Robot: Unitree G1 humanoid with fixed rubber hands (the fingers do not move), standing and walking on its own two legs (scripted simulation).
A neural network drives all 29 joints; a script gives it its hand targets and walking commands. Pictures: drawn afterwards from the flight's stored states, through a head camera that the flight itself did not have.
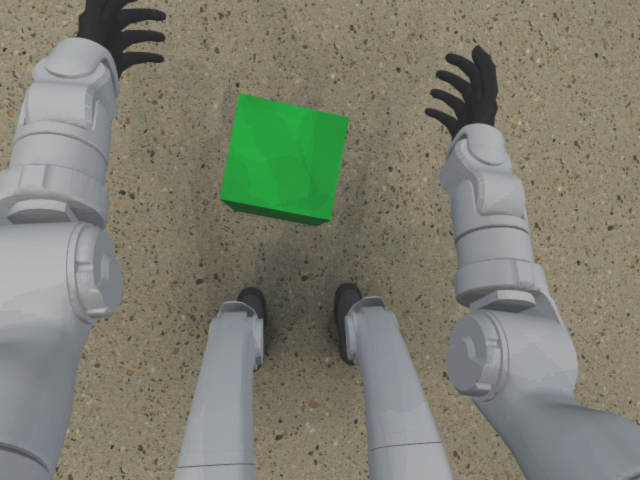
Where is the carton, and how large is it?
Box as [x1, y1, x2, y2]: [220, 93, 348, 225]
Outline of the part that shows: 239,93 220,199 234,210 313,225 317,225 329,220 348,117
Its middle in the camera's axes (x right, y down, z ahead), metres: -0.07 -0.16 +0.85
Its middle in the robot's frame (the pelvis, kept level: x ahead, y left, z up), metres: +0.51 +0.01 -0.52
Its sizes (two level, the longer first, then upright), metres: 0.210 0.200 0.250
